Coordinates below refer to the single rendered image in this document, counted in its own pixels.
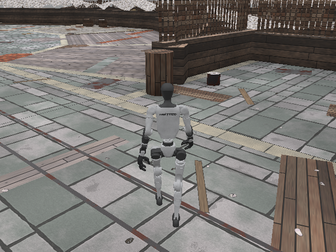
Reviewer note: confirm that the right robot forearm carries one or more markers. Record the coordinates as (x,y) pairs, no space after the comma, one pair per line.
(190,136)

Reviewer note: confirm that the robot right hand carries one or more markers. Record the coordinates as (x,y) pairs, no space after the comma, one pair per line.
(185,142)

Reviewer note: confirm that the right robot upper arm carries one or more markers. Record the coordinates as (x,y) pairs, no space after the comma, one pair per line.
(186,118)

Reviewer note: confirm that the left robot foot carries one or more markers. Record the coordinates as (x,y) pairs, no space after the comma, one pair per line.
(159,201)

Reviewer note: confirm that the left robot forearm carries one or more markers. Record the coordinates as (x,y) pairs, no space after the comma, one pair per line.
(144,144)

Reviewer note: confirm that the robot left hand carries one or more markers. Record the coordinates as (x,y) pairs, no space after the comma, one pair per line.
(140,163)

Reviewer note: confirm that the left robot upper arm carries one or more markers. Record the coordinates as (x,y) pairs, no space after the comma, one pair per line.
(149,120)

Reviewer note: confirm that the robot head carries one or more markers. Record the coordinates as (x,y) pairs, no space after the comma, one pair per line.
(167,92)

